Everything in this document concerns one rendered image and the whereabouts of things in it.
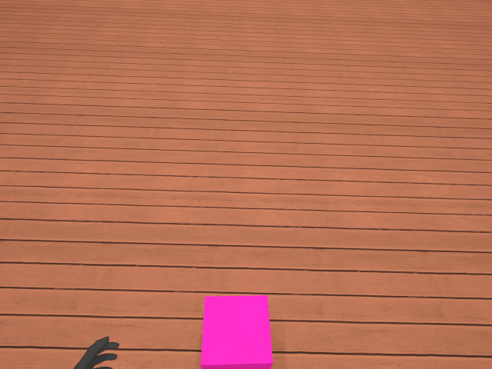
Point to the carton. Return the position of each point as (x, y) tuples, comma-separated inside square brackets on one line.
[(236, 333)]

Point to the robot left hand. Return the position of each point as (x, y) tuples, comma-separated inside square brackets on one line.
[(91, 357)]

